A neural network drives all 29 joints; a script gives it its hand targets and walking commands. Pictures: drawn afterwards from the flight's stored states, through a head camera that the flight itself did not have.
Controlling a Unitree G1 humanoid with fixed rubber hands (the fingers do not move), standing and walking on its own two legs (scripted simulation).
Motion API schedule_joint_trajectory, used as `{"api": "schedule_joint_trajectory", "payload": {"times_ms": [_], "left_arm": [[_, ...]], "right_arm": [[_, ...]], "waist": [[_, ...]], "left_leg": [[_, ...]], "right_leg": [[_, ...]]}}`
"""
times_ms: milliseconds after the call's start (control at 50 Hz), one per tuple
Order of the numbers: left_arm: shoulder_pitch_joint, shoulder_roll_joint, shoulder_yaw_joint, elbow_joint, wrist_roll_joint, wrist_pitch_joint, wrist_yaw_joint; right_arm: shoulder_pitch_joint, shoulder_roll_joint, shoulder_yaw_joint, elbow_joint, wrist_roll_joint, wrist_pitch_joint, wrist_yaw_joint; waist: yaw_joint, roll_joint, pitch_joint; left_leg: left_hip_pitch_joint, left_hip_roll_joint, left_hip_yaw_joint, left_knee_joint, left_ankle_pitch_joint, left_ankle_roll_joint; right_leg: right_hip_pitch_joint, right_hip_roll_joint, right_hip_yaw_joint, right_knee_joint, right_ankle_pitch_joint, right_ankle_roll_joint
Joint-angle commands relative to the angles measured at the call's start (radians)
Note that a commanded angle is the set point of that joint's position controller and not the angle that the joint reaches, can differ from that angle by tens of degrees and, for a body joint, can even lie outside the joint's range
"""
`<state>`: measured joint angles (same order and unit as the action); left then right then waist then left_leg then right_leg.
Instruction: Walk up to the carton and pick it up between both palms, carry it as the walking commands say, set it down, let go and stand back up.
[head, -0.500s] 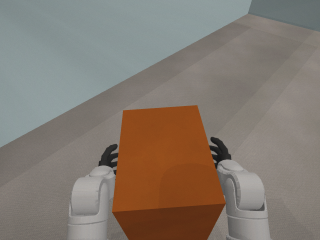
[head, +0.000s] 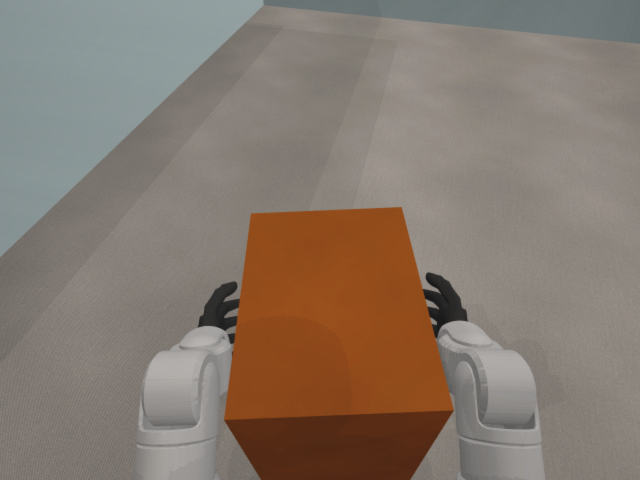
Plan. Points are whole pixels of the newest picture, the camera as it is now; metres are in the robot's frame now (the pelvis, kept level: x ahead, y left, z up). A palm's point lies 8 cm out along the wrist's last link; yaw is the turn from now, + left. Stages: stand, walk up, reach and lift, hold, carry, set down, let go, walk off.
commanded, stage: carry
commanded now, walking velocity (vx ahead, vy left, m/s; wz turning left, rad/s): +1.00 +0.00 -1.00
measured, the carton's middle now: (332, 357) +0.28 -0.01 +0.02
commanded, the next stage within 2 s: none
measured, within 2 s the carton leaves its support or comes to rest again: neither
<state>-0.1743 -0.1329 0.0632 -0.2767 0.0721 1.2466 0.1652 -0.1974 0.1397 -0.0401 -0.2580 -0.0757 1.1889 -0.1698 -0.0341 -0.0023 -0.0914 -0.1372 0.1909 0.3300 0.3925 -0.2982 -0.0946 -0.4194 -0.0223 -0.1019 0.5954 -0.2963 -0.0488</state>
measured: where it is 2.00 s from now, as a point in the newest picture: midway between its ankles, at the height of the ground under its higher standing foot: (589, 276)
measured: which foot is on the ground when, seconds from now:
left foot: down 0.00-0.08, up 0.10-0.34, down 0.36-0.74, up 0.76-1.00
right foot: up 0.00-0.04, down 0.06-0.38, up 0.40-0.72, down 0.74-1.00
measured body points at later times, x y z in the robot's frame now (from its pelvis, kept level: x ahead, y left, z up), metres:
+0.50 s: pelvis +0.31 -0.05 -0.01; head +0.33 -0.04 +0.44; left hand +0.63 -0.04 +0.04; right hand +0.52 -0.29 +0.06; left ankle +0.34 +0.09 -0.74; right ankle +0.20 -0.09 -0.66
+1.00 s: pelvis +0.64 -0.32 +0.00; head +0.69 -0.36 +0.44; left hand +0.94 -0.43 +0.03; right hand +0.75 -0.63 +0.04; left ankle +0.84 -0.28 -0.70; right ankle +0.53 -0.29 -0.74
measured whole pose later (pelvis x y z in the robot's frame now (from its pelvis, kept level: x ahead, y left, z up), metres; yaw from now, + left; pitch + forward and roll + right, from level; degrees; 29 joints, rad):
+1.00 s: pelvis +0.64 -0.32 +0.00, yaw -48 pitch +4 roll +1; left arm -0.19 -0.14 0.05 -0.30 0.05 1.19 0.18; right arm -0.20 0.14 -0.06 -0.29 -0.09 1.13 -0.15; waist 0.05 -0.02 0.07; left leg -0.60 0.13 0.03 0.73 -0.32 -0.16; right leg -0.10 0.11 0.06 0.35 -0.32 -0.12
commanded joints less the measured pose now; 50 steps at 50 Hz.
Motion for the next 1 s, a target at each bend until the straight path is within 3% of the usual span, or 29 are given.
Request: {"api": "schedule_joint_trajectory", "payload": {"times_ms": [0, 20, 40, 60, 80, 100, 120, 140, 260, 320, 340, 360, 380, 400, 440, 500, 560, 600, 660, 680, 700, 720, 740, 760, 780, 820, 860, 900, 980], "left_arm": [[-0.605, -0.928, -0.696, -0.199, -0.388, -0.074, -0.259], [-0.593, -0.927, -0.695, -0.194, -0.381, -0.075, -0.256], [-0.534, -0.925, -0.684, -0.168, -0.369, -0.075, -0.254], [-0.509, -0.912, -0.668, -0.155, -0.349, -0.076, -0.254], [-0.489, -0.902, -0.652, -0.124, -0.319, -0.078, -0.249], [-0.512, -0.928, -0.663, -0.134, -0.311, -0.083, -0.245], [-0.598, -0.957, -0.713, -0.209, -0.359, -0.084, -0.249], [-0.653, -0.968, -0.739, -0.243, -0.396, -0.085, -0.258], [-0.616, -0.937, -0.711, -0.233, -0.431, -0.097, -0.283], [-0.565, -0.906, -0.695, -0.203, -0.420, -0.096, -0.288], [-0.589, -0.886, -0.701, -0.228, -0.419, -0.096, -0.285], [-0.602, -0.884, -0.719, -0.256, -0.428, -0.086, -0.285], [-0.637, -0.867, -0.742, -0.281, -0.455, -0.072, -0.296], [-0.685, -0.862, -0.743, -0.288, -0.487, -0.062, -0.304], [-0.668, -0.895, -0.713, -0.204, -0.483, -0.057, -0.310], [-0.708, -0.917, -0.699, -0.199, -0.464, -0.069, -0.305], [-0.681, -0.921, -0.681, -0.187, -0.421, -0.080, -0.275], [-0.629, -0.916, -0.669, -0.174, -0.384, -0.081, -0.252], [-0.569, -0.900, -0.657, -0.174, -0.336, -0.084, -0.232], [-0.578, -0.904, -0.659, -0.179, -0.330, -0.086, -0.230], [-0.608, -0.921, -0.662, -0.172, -0.329, -0.088, -0.233], [-0.615, -0.944, -0.663, -0.154, -0.331, -0.091, -0.242], [-0.639, -0.926, -0.657, -0.134, -0.327, -0.090, -0.252], [-0.637, -0.923, -0.655, -0.126, -0.333, -0.093, -0.257], [-0.687, -0.936, -0.692, -0.187, -0.376, -0.094, -0.262], [-0.674, -0.976, -0.708, -0.177, -0.409, -0.091, -0.276], [-0.720, -0.997, -0.721, -0.215, -0.448, -0.118, -0.275], [-0.713, -0.986, -0.735, -0.256, -0.466, -0.129, -0.276], [-0.627, -0.928, -0.720, -0.250, -0.452, -0.135, -0.277]], "right_arm": [[-0.532, 1.044, 0.678, -0.138, 0.429, -0.032, 0.264], [-0.498, 1.038, 0.688, -0.135, 0.427, -0.028, 0.266], [-0.497, 1.017, 0.692, -0.141, 0.424, -0.021, 0.267], [-0.514, 1.013, 0.697, -0.148, 0.428, -0.010, 0.270], [-0.500, 1.038, 0.710, -0.156, 0.448, -0.008, 0.279], [-0.505, 1.021, 0.699, -0.140, 0.442, -0.007, 0.289], [-0.509, 1.030, 0.674, -0.137, 0.439, -0.016, 0.288], [-0.500, 1.039, 0.651, -0.115, 0.425, -0.026, 0.281], [-0.474, 1.059, 0.642, -0.146, 0.383, -0.055, 0.240], [-0.425, 1.042, 0.640, -0.124, 0.369, -0.059, 0.234], [-0.404, 1.027, 0.635, -0.122, 0.369, -0.063, 0.236], [-0.399, 1.002, 0.626, -0.121, 0.358, -0.060, 0.236], [-0.394, 0.984, 0.618, -0.089, 0.334, -0.051, 0.230], [-0.383, 0.996, 0.606, -0.060, 0.324, -0.048, 0.222], [-0.418, 1.011, 0.595, -0.063, 0.337, -0.048, 0.228], [-0.489, 1.044, 0.617, -0.078, 0.373, -0.060, 0.251], [-0.520, 1.060, 0.645, -0.079, 0.406, -0.056, 0.265], [-0.521, 1.049, 0.656, -0.087, 0.417, -0.048, 0.270], [-0.490, 1.013, 0.654, -0.103, 0.418, -0.032, 0.281], [-0.474, 1.006, 0.654, -0.106, 0.414, -0.030, 0.286], [-0.483, 1.001, 0.654, -0.110, 0.407, -0.029, 0.290], [-0.528, 0.990, 0.649, -0.112, 0.395, -0.028, 0.293], [-0.495, 1.032, 0.654, -0.081, 0.386, -0.023, 0.301], [-0.498, 1.006, 0.634, -0.032, 0.389, -0.021, 0.309], [-0.476, 0.982, 0.602, -0.046, 0.384, -0.030, 0.303], [-0.496, 1.026, 0.622, -0.072, 0.364, -0.044, 0.275], [-0.545, 1.077, 0.643, -0.137, 0.378, -0.067, 0.257], [-0.481, 1.084, 0.635, -0.139, 0.367, -0.084, 0.244], [-0.432, 1.034, 0.629, -0.162, 0.342, -0.102, 0.229]], "waist": [[0.030, 0.207, -0.273], [0.036, 0.148, -0.326], [0.071, 0.053, -0.345], [0.087, -0.161, -0.301], [0.071, -0.271, -0.267], [0.075, -0.111, -0.275], [0.070, -0.020, -0.296], [0.069, -0.012, -0.308], [0.055, -0.182, -0.244], [0.031, -0.108, -0.302], [-0.002, 0.027, -0.391], [0.000, 0.258, -0.450], [0.020, 0.351, -0.416], [0.010, 0.243, -0.415], [0.005, 0.136, -0.344], [-0.002, 0.173, -0.199], [-0.002, 0.183, -0.139], [0.012, 0.196, -0.166], [0.039, 0.327, -0.265], [0.048, 0.350, -0.313], [0.068, 0.297, -0.356], [0.098, 0.110, -0.329], [0.049, -0.198, -0.287], [0.067, -0.176, -0.298], [0.070, -0.057, -0.298], [0.064, 0.030, -0.300], [0.060, -0.017, -0.315], [0.059, -0.080, -0.318], [0.061, -0.138, -0.277]], "left_leg": [[0.130, 0.166, -0.067, -0.007, 0.306, 0.047], [0.059, 0.120, 0.005, 0.176, 0.402, 0.025], [-0.144, 0.079, 0.014, 0.419, 0.439, -0.007], [-0.442, 0.003, -0.033, 0.667, 0.068, -0.049], [-0.717, -0.105, -0.176, 0.819, -0.301, -0.093], [-0.732, -0.048, -0.337, 0.894, -0.271, -0.075], [-0.749, -0.013, -0.347, 0.861, -0.285, -0.067], [-0.736, -0.005, -0.337, 0.758, -0.287, -0.063], [-0.345, -0.110, -0.233, 0.188, -0.005, -0.061], [0.109, -0.166, -0.112, 0.004, 0.199, -0.031], [0.428, -0.071, -0.175, 0.018, 0.164, -0.007], [0.622, 0.186, -0.474, -0.030, -0.059, 0.046], [0.600, 0.403, -0.843, -0.130, 0.071, 0.140], [0.591, 0.414, -0.842, -0.084, 0.167, 0.203], [0.523, 0.381, -0.603, -0.080, 0.096, 0.158], [0.369, 0.306, -0.296, -0.166, 0.164, 0.088], [0.333, 0.251, -0.092, -0.134, 0.370, 0.070], [0.308, 0.207, 0.024, -0.071, 0.649, 0.034], [0.317, 0.178, 0.106, 0.152, 1.149, -0.009], [0.293, 0.169, 0.111, 0.297, 1.180, -0.018], [0.162, 0.148, 0.107, 0.535, 1.101, -0.032], [-0.159, 0.088, 0.056, 0.813, 0.600, -0.046], [-0.444, -0.017, -0.031, 1.036, -0.227, -0.090], [-0.615, -0.116, -0.247, 1.208, -0.290, -0.096], [-0.669, -0.059, -0.341, 1.191, -0.249, -0.097], [-0.675, 0.004, -0.393, 0.948, -0.212, -0.066], [-0.524, -0.014, -0.355, 0.687, -0.203, -0.063], [-0.469, -0.049, -0.304, 0.504, -0.191, -0.077], [-0.345, -0.137, -0.196, 0.174, 0.152, -0.060]], "right_leg": [[0.177, 0.077, -0.107, -0.085, 0.039, -0.021], [0.349, 0.111, -0.121, -0.142, 0.032, -0.038], [0.574, 0.093, -0.016, -0.179, -0.015, -0.084], [0.717, -0.093, 0.330, -0.284, -0.104, -0.170], [0.810, -0.265, 0.751, -0.338, 0.219, -0.304], [0.764, -0.292, 0.779, -0.263, 0.430, -0.354], [0.797, -0.260, 0.600, -0.222, 0.362, -0.299], [0.798, -0.238, 0.494, -0.217, 0.289, -0.251], [0.484, -0.121, 0.338, -0.280, 0.403, -0.169], [0.236, -0.049, 0.197, -0.087, 0.527, -0.125], [0.003, 0.010, 0.128, 0.184, 0.425, -0.080], [-0.257, 0.083, 0.087, 0.454, -0.044, -0.030], [-0.416, 0.107, 0.083, 0.634, -0.235, 0.008], [-0.427, -0.023, 0.160, 0.688, -0.174, -0.009], [-0.468, -0.095, 0.151, 0.614, -0.128, 0.001], [-0.379, -0.107, 0.078, 0.351, -0.081, 0.018], [-0.329, -0.064, -0.040, 0.216, 0.049, 0.013], [-0.183, -0.004, -0.106, 0.106, 0.134, -0.005], [0.098, 0.137, -0.215, 0.059, 0.119, -0.044], [0.225, 0.165, -0.211, 0.022, 0.102, -0.066], [0.436, 0.179, -0.176, -0.059, 0.110, -0.094], [0.679, 0.133, -0.037, -0.123, 0.090, -0.134], [0.738, -0.122, 0.427, -0.177, 0.053, -0.215], [0.745, -0.207, 0.851, -0.292, 0.261, -0.361], [0.749, -0.236, 0.827, -0.284, 0.282, -0.377], [0.751, -0.224, 0.590, -0.226, 0.405, -0.289], [0.635, -0.175, 0.464, -0.247, 0.558, -0.235], [0.616, -0.142, 0.396, -0.279, 0.547, -0.236], [0.573, -0.057, 0.300, -0.271, 0.741, -0.172]]}}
